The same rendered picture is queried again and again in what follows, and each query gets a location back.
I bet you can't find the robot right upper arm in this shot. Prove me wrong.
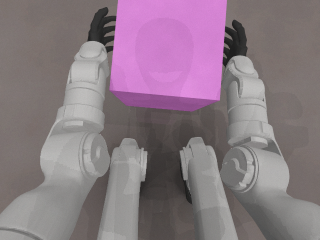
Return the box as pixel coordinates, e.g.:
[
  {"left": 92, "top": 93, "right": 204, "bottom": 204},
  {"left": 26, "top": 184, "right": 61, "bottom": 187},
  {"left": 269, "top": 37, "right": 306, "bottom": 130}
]
[{"left": 220, "top": 145, "right": 320, "bottom": 240}]

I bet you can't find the robot right shin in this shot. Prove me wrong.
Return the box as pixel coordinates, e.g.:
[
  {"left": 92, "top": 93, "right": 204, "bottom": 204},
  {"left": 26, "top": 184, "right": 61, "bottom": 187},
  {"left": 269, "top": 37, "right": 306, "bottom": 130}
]
[{"left": 185, "top": 137, "right": 218, "bottom": 194}]

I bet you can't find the robot left upper arm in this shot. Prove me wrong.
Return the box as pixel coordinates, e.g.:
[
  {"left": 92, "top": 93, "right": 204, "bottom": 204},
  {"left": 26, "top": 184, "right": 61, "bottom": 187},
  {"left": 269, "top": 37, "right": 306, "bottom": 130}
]
[{"left": 0, "top": 131, "right": 111, "bottom": 240}]

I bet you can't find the robot right hand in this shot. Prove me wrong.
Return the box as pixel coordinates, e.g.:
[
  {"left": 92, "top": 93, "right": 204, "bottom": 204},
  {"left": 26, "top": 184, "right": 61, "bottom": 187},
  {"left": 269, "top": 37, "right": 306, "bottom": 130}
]
[{"left": 222, "top": 19, "right": 248, "bottom": 68}]

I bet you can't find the robot left hand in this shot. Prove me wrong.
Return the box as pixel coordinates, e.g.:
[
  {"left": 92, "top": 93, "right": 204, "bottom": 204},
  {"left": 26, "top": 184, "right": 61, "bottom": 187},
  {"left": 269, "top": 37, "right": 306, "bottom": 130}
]
[{"left": 87, "top": 7, "right": 117, "bottom": 53}]

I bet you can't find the carton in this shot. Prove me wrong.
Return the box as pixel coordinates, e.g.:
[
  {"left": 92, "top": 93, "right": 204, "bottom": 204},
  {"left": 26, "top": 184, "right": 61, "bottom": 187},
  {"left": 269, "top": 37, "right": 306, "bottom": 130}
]
[{"left": 109, "top": 0, "right": 227, "bottom": 112}]

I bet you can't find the right robot forearm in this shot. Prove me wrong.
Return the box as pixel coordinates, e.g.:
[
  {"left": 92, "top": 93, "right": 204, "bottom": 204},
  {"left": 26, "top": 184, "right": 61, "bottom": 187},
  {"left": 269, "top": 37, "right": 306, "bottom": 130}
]
[{"left": 221, "top": 55, "right": 284, "bottom": 159}]

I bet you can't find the right robot foot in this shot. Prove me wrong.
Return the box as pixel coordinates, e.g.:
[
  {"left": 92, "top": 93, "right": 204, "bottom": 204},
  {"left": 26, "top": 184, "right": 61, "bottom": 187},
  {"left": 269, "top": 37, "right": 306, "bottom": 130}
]
[{"left": 180, "top": 159, "right": 192, "bottom": 204}]

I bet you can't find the left robot forearm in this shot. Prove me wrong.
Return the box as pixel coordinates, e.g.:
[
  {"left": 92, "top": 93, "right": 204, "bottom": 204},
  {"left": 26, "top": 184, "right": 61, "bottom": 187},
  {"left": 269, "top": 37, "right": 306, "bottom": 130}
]
[{"left": 40, "top": 41, "right": 110, "bottom": 170}]

